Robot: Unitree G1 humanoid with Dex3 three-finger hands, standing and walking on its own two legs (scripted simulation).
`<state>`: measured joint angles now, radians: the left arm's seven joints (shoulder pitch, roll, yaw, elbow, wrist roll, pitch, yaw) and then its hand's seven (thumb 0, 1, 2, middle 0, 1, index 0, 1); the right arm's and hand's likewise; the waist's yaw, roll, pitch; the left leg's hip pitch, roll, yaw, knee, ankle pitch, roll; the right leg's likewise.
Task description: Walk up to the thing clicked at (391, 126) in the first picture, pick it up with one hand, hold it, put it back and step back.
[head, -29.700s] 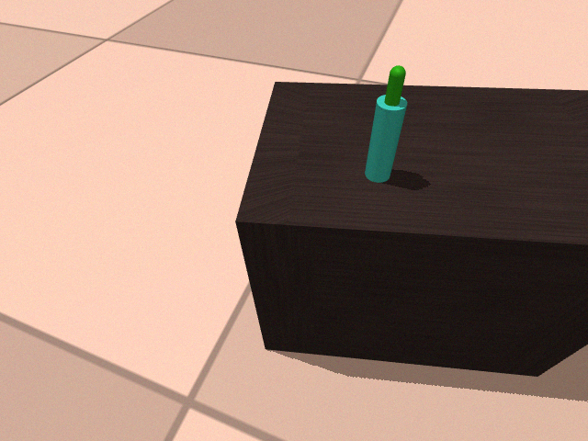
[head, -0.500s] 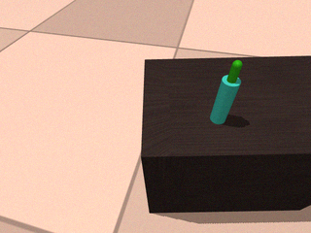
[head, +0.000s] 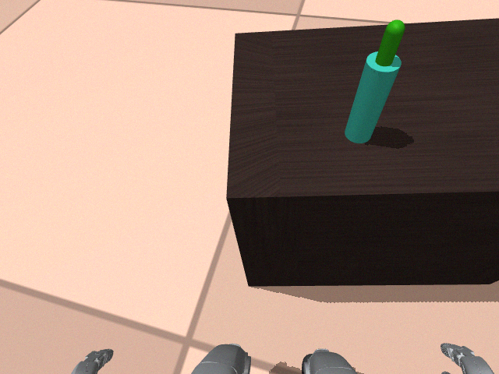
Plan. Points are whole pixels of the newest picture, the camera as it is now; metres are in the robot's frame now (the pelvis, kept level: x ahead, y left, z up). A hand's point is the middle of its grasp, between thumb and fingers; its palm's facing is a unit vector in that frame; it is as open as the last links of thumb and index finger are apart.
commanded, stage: step back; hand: right
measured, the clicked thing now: (374, 88) +0.59 -0.20 +0.06
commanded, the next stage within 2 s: none
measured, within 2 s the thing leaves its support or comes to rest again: neither
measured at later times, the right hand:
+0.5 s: hand out of the picture +0.01 -0.24 -0.14, palm faces +0.03 +0.92 -0.40, open 7.4 cm
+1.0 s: hand out of the picture -0.17 -0.22 -0.14, palm faces -0.05 +0.91 -0.42, open 7.4 cm
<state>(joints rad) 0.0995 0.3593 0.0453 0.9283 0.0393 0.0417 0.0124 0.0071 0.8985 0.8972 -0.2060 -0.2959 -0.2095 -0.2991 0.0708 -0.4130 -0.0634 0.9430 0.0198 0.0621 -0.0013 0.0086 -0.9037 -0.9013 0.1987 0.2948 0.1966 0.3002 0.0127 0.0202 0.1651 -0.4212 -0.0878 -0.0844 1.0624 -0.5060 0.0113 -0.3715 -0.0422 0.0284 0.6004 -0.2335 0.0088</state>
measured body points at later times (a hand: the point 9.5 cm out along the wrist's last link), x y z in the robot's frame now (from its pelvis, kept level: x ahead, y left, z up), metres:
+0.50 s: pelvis -0.10 +0.03 -0.01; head -0.03 +0.03 +0.44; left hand +0.00 +0.33 -0.13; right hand +0.01 -0.29 -0.12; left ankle -0.07 +0.12 -0.73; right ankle -0.11 -0.09 -0.73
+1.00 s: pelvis -0.23 +0.05 +0.00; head -0.18 +0.07 +0.44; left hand -0.09 +0.36 -0.13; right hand -0.17 -0.26 -0.11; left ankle -0.22 +0.16 -0.73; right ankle -0.18 -0.08 -0.68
